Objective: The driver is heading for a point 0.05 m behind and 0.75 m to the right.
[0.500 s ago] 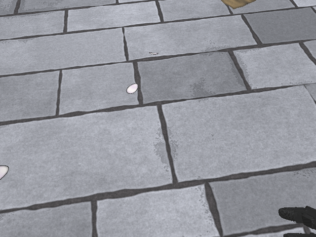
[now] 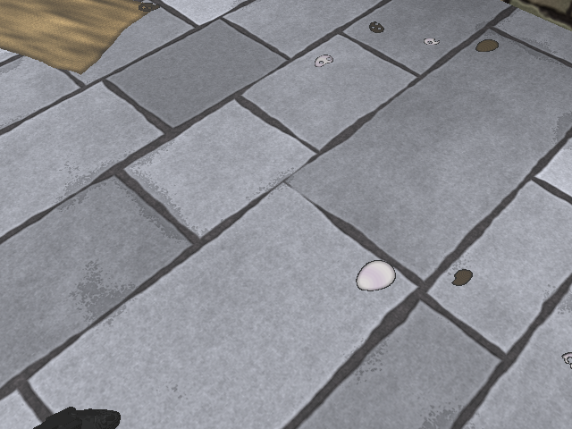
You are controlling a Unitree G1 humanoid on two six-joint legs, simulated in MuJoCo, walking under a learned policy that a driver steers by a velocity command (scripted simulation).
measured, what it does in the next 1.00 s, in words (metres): walks ahead, turning right: left foot, then right foot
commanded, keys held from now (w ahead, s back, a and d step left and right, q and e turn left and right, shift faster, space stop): w+e+shift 1.00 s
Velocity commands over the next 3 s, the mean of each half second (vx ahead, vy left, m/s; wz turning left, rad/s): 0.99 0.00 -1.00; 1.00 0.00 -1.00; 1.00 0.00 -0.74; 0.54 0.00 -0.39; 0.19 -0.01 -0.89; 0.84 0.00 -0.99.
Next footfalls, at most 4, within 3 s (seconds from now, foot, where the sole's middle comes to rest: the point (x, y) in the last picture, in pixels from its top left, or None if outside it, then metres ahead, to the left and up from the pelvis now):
0.36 left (244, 362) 0.59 0.10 -0.73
0.82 right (393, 264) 0.84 -0.29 -0.73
1.22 left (459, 157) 1.22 -0.55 -0.73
1.64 right None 1.09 -1.01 -0.73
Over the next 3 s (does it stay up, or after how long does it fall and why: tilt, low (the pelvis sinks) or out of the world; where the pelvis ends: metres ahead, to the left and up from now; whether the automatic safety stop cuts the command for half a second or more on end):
stays up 0.93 -1.37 0.05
